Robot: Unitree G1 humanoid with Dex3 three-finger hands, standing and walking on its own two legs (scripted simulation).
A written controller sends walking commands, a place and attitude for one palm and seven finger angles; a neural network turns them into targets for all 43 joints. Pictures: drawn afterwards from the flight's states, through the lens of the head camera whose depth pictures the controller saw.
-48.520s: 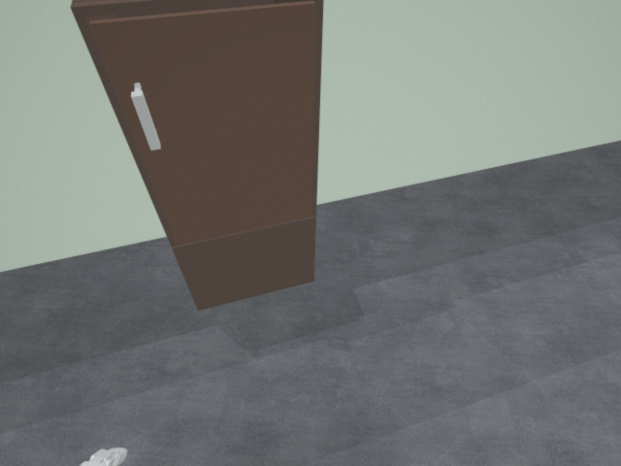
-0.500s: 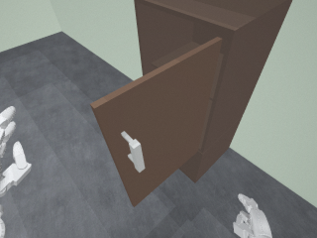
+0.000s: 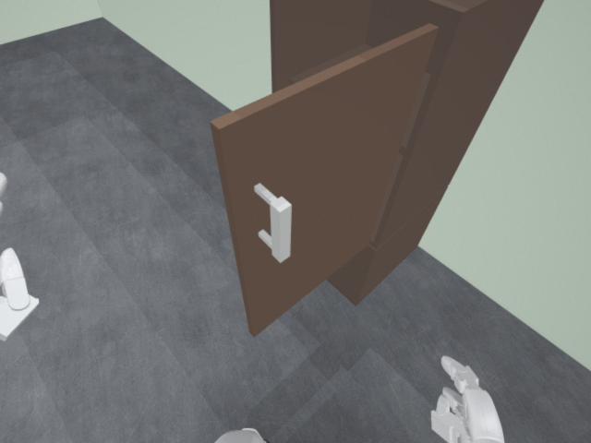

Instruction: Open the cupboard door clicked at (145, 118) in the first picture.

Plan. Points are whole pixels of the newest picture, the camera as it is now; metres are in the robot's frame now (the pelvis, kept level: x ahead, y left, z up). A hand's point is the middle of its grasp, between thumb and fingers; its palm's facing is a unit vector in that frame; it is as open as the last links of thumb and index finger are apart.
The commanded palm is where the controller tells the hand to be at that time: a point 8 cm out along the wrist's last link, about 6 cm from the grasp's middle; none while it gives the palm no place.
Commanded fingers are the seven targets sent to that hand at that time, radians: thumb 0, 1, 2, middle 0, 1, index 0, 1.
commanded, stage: step back with the hand held close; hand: left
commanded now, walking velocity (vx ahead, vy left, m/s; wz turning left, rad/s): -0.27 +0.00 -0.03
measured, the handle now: (272, 223) +0.39 +0.07 +0.07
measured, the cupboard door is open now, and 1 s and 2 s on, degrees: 88 88 88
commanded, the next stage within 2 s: stop stepping back and stand still in 0.44 s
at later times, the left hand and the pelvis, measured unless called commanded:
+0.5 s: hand (20, 384) +0.13 +0.23 +0.18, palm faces +0.33 -0.81 -0.48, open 7.4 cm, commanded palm +0.06 +0.28 +0.19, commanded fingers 0.00 0.90 0.90 -0.20 -0.30 -0.20 -0.30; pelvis -0.09 -0.01 +0.01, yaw -3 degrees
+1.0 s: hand out of the picture +0.02 +0.21 +0.17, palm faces +0.35 -0.81 -0.47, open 7.4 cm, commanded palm -0.03 +0.26 +0.19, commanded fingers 0.00 0.90 0.90 -0.20 -0.30 -0.20 -0.30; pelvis -0.19 -0.03 +0.01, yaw -3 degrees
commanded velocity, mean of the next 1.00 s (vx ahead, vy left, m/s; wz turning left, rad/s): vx -0.13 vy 0.04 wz -0.02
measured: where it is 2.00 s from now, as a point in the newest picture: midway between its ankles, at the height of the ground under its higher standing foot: outside the picture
